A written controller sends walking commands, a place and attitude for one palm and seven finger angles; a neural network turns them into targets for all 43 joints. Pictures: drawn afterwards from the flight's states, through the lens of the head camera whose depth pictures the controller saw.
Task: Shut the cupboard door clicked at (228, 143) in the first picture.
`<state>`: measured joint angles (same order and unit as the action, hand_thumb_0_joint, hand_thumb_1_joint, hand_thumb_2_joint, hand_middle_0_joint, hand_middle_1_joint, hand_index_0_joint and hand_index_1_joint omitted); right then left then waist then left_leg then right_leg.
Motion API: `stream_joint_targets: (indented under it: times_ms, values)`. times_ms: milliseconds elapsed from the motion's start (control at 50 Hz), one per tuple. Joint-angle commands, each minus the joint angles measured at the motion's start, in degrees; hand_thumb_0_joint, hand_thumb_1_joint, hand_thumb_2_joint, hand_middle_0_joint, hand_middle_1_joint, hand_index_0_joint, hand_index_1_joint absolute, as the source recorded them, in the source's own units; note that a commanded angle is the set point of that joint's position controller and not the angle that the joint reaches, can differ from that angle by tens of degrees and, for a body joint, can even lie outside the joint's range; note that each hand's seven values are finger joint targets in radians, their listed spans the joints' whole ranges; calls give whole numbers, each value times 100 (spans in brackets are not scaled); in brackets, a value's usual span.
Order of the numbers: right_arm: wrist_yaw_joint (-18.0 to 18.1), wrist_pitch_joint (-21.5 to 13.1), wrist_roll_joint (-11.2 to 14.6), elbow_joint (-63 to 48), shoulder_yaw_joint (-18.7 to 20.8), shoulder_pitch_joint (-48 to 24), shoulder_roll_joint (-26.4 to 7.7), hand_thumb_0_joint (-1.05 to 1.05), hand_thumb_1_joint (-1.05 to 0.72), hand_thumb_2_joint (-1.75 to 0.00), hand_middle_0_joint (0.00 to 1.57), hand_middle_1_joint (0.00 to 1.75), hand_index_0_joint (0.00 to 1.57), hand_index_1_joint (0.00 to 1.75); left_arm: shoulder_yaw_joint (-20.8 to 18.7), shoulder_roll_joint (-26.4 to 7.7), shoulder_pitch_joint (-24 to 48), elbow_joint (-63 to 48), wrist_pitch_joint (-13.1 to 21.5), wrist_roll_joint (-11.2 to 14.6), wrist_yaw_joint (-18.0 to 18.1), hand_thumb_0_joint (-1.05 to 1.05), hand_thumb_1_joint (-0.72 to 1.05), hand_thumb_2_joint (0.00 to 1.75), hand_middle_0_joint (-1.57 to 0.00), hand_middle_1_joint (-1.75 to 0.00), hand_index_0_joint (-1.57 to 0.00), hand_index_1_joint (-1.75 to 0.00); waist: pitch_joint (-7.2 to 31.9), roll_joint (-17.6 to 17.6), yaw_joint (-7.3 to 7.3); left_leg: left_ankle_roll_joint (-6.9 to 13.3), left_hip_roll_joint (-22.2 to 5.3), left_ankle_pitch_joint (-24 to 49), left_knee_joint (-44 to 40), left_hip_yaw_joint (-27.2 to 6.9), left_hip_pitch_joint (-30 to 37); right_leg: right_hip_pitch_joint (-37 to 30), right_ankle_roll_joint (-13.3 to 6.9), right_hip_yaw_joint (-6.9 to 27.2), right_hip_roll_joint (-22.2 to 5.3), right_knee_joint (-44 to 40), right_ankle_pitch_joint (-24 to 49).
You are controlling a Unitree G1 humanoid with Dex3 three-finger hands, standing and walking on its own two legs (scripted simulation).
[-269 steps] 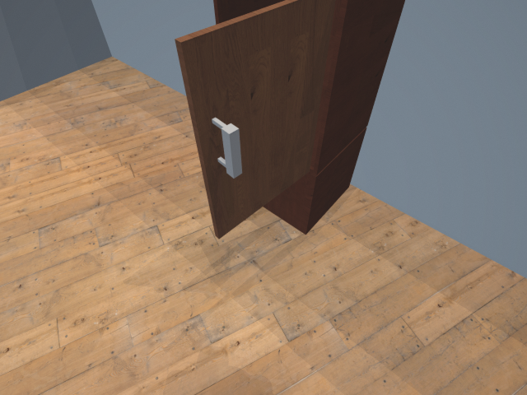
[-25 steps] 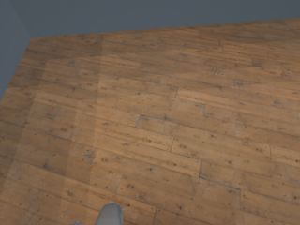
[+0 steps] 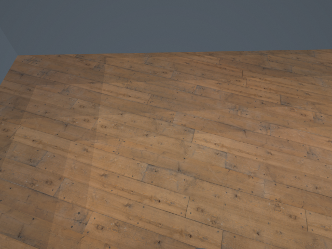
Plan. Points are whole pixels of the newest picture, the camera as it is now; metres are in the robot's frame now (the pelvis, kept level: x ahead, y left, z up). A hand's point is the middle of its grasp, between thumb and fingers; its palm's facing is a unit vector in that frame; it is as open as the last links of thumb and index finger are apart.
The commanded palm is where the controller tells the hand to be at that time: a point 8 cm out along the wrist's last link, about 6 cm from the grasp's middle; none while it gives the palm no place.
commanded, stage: walk to a spot facing it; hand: left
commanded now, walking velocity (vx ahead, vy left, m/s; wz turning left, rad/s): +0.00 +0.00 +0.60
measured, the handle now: out of the picture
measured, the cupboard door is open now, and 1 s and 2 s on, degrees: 84 84 84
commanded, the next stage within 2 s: none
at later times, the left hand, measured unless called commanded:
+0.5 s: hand (124, 223) +0.20 +0.13 -0.14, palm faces +0.26 -0.94 -0.23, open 7.4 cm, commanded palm none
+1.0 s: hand out of the picture +0.05 +0.16 -0.16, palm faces +0.59 -0.76 -0.28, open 7.4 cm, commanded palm none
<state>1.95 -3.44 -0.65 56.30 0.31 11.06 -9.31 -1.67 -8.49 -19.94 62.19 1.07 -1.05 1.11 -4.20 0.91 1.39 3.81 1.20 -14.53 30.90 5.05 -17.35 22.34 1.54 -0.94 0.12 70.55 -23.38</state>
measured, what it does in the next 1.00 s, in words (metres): walks ahead, turning left: right foot, then left foot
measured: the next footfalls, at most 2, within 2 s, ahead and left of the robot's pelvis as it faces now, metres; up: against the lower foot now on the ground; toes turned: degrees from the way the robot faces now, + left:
right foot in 0.30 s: +0.16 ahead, -0.17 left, +0.00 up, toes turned +7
left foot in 0.70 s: +0.13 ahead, +0.06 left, +0.00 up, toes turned +36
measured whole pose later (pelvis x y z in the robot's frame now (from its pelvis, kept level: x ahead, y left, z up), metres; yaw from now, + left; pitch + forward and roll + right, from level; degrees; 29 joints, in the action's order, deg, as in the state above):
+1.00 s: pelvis +0.13 -0.07 +0.00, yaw +36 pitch +1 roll -1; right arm -0.6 2.1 -0.8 51.0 2.2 8.1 -12.7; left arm -4.2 -16.1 -10.2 52.2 -3.5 -1.3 0.4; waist -5.3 0.4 0.8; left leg 1.5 0.0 -11.9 29.3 -0.5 -18.7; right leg 28.0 5.4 0.0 -5.0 59.3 -22.3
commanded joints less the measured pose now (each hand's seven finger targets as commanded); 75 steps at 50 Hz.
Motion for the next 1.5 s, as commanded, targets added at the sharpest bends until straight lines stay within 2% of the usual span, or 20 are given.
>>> stream_joint_targets:
  times_ms: [0, 240, 260, 280, 300, 420, 600, 640, 660, 680, 720, 820, 1020, 1080, 1100, 1120, 1140, 1240, 1400, 1480]
  values:
    - [35, -5, -6, 32, 205, 675, -924, 0, -90, -90, 20, 30, 20, 30, -123, -294, -182, -485, -10, 9, -32, 0, 90, 90, -20, -30, -20, -30, 654, -559, 15, 539, -1362, 5186, -943, -1021, 476, 219, 180, 34, -280, -853, 320]
    - [-25, 346, -23, -14, 485, 873, -1200, 0, -90, -90, 20, 30, 20, 30, -229, -792, 1065, -1144, 21, 86, -25, 0, 90, 90, -20, -30, -20, -30, 759, -933, -22, 22, -980, 3031, -68, -1901, 112, -1333, 188, -83, -132, -4541, 1572]
    - [-71, 324, 39, -91, 471, 937, -1010, 0, -90, -90, 20, 30, 20, 30, -301, -1182, 741, -1052, 90, 64, 23, 0, 90, 90, -20, -30, -20, -30, 1118, -197, 83, -299, -702, 1790, 487, -1587, -870, -2786, 15, 538, -929, -4652, 3155]
    - [-74, 308, 79, -222, 426, 1026, -644, 0, -90, -90, 20, 30, 20, 30, -427, -1710, 294, -960, 119, 14, 103, 0, 90, 90, -20, -30, -20, -30, 1660, 1452, 256, -718, 53, -1827, 1990, -592, -1879, -3855, -677, 1838, -2691, -4452, 5359]
    - [-41, 371, 61, -304, 477, 961, -884, 0, -90, -90, 20, 30, 20, 30, -388, -1770, 154, -992, 71, 30, 132, 0, 90, 90, -20, -30, -20, -30, 1634, 1373, 274, -727, -133, -2680, 3262, -577, -1612, -3033, -1214, 1835, -3317, -4523, 6125]
    - [-263, 669, -5, -306, 411, 477, -633, 0, -90, -90, 20, 30, 20, 30, -209, -1122, 1097, -1265, 20, 18, 129, 0, 90, 90, -20, -30, -20, -30, 563, 1058, -263, -852, -555, -1107, 3619, -265, -1494, -1614, -681, -382, -1948, -4831, 4905]
    - [-369, 597, -11, -829, 372, -420, -669, 0, -90, -90, 20, 30, 20, 30, -362, -1374, 707, -1222, -1, -74, 72, 0, 90, 90, -20, -30, -20, -30, 657, 1096, -36, -657, -322, -828, 1061, 289, -737, -1967, -682, -812, -2106, -4226, 4741]
    - [-356, 568, -35, -815, 426, -47, -911, 0, -90, -90, 20, 30, 20, 30, -396, -1512, 780, -1278, -5, -25, 36, 0, 90, 90, -20, -30, -20, -30, 906, 769, -305, -552, -177, -59, 173, 380, 190, -1631, -461, -1047, -2065, -3545, 4465]
    - [-345, 534, -62, -703, 520, 429, -1229, 0, -90, -90, 20, 30, 20, 30, -388, -1480, 894, -1334, -28, 16, 17, 0, 90, 90, -20, -30, -20, -30, 1180, 157, -626, -412, -448, 1076, -388, 74, 1265, -916, -208, -1181, -1929, -2640, 3541]
    - [-311, 471, -111, -680, 702, 811, -1967, 0, -90, -90, 20, 30, 20, 30, -301, -1086, 924, -1560, -63, 75, -38, 0, 90, 90, -20, -30, -20, -30, 1415, -1719, -819, 416, -2189, 3276, -687, -2232, 2297, 854, 289, -1205, -973, -1144, -524]
    - [-242, 532, -51, -657, 697, 813, -2192, 0, -90, -90, 20, 30, 20, 30, -243, -1162, 1325, -1852, -188, 13, 12, 0, 90, 90, -20, -30, -20, -30, 1269, -1042, -736, 1108, -2832, 3399, -807, -2389, 1772, 1305, 270, -56, -818, 15, -1384]
    - [-144, 445, -40, -952, 539, -327, -1663, 0, -90, -90, 20, 30, 20, 30, -334, -1199, 897, -1362, -306, -42, -76, 0, 90, 90, -20, -30, -20, -30, 591, -871, -201, 372, -1565, 1379, -1249, -1608, 548, 1060, 380, 112, -665, -71, 190]
    - [-215, 530, -85, -834, 651, -179, -1681, 0, -90, -90, 20, 30, 20, 30, -252, -1011, 1074, -1560, -249, 30, -30, 0, 90, 90, -20, -30, -20, -30, 692, -1116, -279, 493, -1352, 867, -1078, -2228, 252, 8, 308, -63, -214, -2543, -145]
    - [-210, 576, -30, -918, 676, -464, -1576, 0, -90, -90, 20, 30, 20, 30, -309, -1087, 454, -1403, -164, 59, -2, 0, 90, 90, -20, -30, -20, -30, 794, -951, 52, 207, -1004, 705, -546, -2197, -590, -1409, 226, -157, -83, -4135, 756]
    - [-235, 580, 25, -991, 647, -458, -1292, 0, -90, -90, 20, 30, 20, 30, -380, -1446, 174, -1372, -88, -1, 39, 0, 90, 90, -20, -30, -20, -30, 884, -19, 198, -132, -522, -61, 204, -1835, -1291, -2198, 67, 567, -798, -5175, 672]
    - [-256, 569, 37, -1117, 584, -441, -832, 0, -90, -90, 20, 30, 20, 30, -496, -2010, 146, -1405, -44, -96, 89, 0, 90, 90, -20, -30, -20, -30, 807, 1878, 263, -675, 380, -1795, 1904, -613, -2170, -2355, -566, 2329, -2571, -5722, 993]
    - [-270, 580, -17, -1096, 622, -496, -1157, 0, -90, -90, 20, 30, 20, 30, -412, -1953, 370, -1470, -58, -38, 120, 0, 90, 90, -20, -30, -20, -30, 725, 1600, 168, -602, 27, -2088, 3170, -866, -1878, -1469, -924, 2227, -2956, -5607, 1677]
    - [-366, 703, -22, -702, 556, -248, -914, 0, -90, -90, 20, 30, 20, 30, -209, -1148, 988, -1613, -13, 22, 103, 0, 90, 90, -20, -30, -20, -30, 453, 1117, -257, -849, -300, -835, 3833, -504, -1816, -1606, -613, 69, -1710, -4958, 3776]
    - [-380, 657, 10, -797, 412, -776, -693, 0, -90, -90, 20, 30, 20, 30, -358, -1428, 344, -1345, -29, -60, 103, 0, 90, 90, -20, -30, -20, -30, 622, 1064, 121, -792, -275, -1128, 1582, 74, -1149, -2388, -740, -393, -2045, -4463, 4768]
    - [-358, 606, 7, -798, 432, -462, -868, 0, -90, -90, 20, 30, 20, 30, -425, -1602, 544, -1351, -57, -30, 54, 0, 90, 90, -20, -30, -20, -30, 694, 1027, -94, -609, -156, -543, 389, 261, -132, -1873, -569, -662, -2136, -3921, 4439]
